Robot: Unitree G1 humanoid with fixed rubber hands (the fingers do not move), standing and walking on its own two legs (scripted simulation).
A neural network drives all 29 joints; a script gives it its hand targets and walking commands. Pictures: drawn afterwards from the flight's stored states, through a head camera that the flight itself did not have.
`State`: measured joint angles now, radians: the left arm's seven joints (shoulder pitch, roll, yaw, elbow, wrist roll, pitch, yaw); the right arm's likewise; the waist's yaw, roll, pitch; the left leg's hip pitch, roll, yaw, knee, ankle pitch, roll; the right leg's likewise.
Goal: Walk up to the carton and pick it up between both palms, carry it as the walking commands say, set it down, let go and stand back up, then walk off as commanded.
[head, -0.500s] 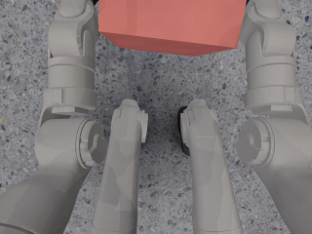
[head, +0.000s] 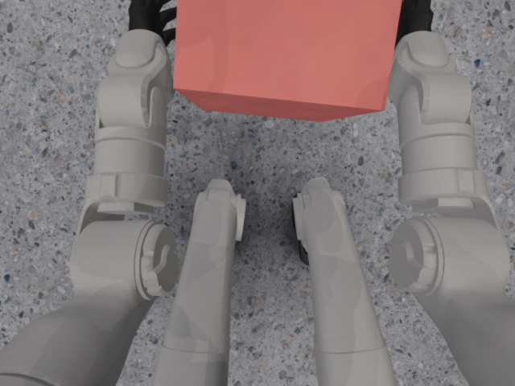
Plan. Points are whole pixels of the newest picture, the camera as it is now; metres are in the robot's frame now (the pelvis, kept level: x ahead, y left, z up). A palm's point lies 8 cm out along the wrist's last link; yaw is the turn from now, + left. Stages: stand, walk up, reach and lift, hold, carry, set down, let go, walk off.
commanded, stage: reach and lift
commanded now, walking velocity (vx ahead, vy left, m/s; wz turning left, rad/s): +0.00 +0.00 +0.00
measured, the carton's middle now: (276, 32) +0.54 -0.01 -0.13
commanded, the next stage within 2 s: none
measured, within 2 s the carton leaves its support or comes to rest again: neither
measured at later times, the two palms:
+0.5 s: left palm (126, 28) +0.49 +0.14 +0.00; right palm (445, 27) +0.49 -0.16 +0.00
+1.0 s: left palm (94, 18) +0.47 +0.14 +0.07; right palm (511, 24) +0.46 -0.16 +0.07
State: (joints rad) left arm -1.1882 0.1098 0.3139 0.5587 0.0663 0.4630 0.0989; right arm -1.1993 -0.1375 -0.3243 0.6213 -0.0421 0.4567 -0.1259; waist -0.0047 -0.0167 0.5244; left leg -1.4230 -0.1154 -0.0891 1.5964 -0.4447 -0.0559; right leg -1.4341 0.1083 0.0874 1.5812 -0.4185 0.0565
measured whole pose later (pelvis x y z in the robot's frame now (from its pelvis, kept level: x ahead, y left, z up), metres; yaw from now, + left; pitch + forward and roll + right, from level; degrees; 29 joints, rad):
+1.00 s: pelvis +0.01 +0.00 +0.12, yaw +0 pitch +4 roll +0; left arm -0.91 0.03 0.27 0.52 0.10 0.45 0.10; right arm -0.95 -0.08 -0.27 0.61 -0.07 0.44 -0.10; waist -0.02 -0.01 0.52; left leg -0.86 -0.10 -0.11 1.12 -0.33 -0.03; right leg -0.86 0.09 0.12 1.10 -0.30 0.04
